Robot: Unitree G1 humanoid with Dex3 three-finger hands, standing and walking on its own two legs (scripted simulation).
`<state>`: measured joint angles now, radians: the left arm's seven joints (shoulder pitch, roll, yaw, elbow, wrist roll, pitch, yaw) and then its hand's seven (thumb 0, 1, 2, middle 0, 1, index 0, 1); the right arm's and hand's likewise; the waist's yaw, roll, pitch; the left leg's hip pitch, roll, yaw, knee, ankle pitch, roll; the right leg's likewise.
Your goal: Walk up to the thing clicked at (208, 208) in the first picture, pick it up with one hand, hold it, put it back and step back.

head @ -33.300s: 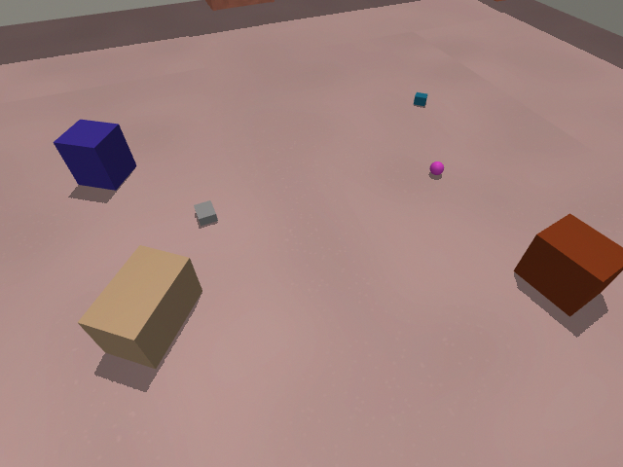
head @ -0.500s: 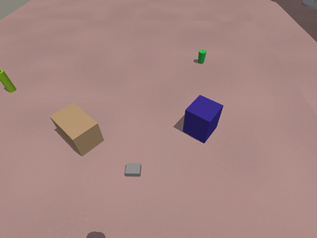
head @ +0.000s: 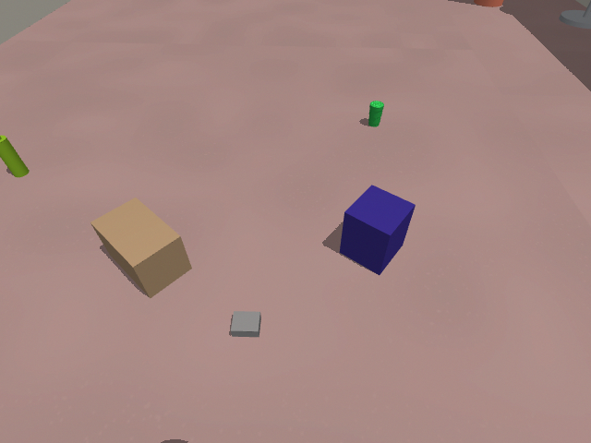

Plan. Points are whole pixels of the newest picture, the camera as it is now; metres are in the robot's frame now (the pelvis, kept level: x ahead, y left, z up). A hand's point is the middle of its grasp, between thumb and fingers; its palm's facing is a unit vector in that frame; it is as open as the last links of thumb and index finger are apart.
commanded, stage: walk up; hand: left
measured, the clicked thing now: (246, 324) +0.70 +0.22 -0.76
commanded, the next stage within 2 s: none
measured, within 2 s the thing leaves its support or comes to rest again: neither
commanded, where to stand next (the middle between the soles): +0.33 -0.02 m, yaw +1 degrees
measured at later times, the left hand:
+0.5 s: hand out of the picture +0.18 +0.33 -0.17, palm faces -0.06 -0.95 -0.31, open 7.4 cm
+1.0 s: hand (188, 317) +0.39 +0.23 -0.14, palm faces -0.05 -0.93 -0.36, open 7.4 cm
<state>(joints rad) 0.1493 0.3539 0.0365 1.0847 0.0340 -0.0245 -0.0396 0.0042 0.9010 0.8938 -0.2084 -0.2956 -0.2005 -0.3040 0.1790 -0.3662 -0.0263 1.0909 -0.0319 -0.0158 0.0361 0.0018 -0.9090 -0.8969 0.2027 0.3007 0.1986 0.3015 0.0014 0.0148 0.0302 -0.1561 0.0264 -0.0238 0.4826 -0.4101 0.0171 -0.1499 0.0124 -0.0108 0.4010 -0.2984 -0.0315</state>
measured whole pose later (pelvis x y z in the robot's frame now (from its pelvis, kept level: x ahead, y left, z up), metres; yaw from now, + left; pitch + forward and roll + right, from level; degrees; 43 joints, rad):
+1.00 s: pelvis +0.29 -0.02 -0.01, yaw -2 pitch -3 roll +0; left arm 0.24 0.35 0.05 0.78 0.02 -0.02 -0.04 0.00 0.90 0.89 -0.21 -0.30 -0.20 -0.30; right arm 0.32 -0.42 -0.05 0.82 -0.01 -0.06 -0.01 0.00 -0.91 -0.90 0.20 0.30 0.20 0.30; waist 0.02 0.02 0.13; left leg -0.46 0.04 -0.03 0.88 -0.33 -0.02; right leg -0.20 0.04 -0.05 0.52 -0.26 -0.08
